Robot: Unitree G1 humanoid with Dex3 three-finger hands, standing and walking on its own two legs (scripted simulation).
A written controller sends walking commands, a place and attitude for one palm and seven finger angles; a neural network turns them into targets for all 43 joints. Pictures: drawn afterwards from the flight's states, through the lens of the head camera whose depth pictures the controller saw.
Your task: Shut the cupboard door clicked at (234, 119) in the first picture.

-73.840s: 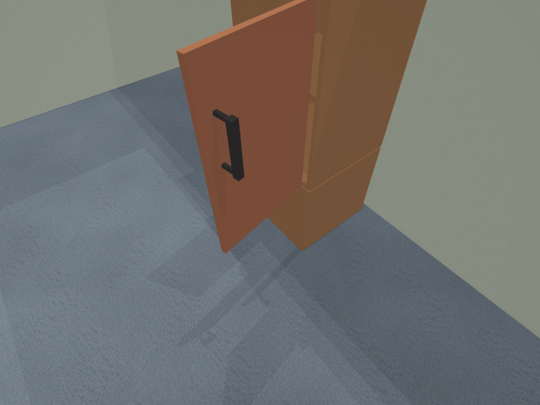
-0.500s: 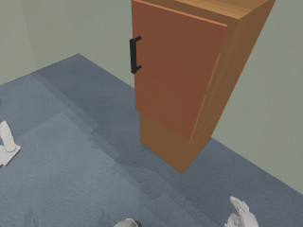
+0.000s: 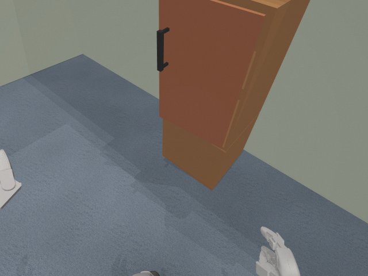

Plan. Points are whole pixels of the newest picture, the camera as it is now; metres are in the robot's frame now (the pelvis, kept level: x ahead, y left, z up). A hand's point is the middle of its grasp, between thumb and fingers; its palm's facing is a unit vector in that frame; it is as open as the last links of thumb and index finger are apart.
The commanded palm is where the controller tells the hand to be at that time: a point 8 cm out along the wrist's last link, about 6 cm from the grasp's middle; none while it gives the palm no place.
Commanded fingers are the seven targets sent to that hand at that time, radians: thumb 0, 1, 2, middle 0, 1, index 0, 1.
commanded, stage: stop stepping back and stand still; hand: left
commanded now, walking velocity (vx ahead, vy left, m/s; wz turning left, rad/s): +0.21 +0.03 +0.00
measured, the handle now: (163, 50) +0.87 +0.14 +0.05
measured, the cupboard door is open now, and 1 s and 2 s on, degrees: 6 6 6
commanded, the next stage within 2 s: let the arm hang, fingers relaxed in 0.52 s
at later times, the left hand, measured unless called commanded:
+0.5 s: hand (2, 204) +0.17 +0.28 +0.17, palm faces +0.38 -0.82 -0.44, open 7.4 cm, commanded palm +0.12 +0.32 +0.19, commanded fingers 0.00 0.90 0.90 -0.20 -0.30 -0.20 -0.30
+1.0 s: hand out of the picture -0.02 +0.20 -0.18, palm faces +0.04 -0.99 -0.16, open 6.9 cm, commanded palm none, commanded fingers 0.00 0.90 0.90 -0.20 -0.30 -0.20 -0.30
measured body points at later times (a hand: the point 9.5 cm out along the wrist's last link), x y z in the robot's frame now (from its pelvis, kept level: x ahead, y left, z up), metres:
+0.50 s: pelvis -0.03 +0.02 +0.01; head -0.04 +0.03 +0.46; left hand +0.15 +0.32 +0.19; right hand +0.09 -0.22 -0.08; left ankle +0.03 +0.11 -0.73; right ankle -0.05 -0.09 -0.73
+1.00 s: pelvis -0.03 +0.02 +0.01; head -0.02 +0.05 +0.45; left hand -0.02 +0.25 -0.16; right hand +0.00 -0.23 -0.13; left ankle +0.03 +0.11 -0.73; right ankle -0.05 -0.09 -0.73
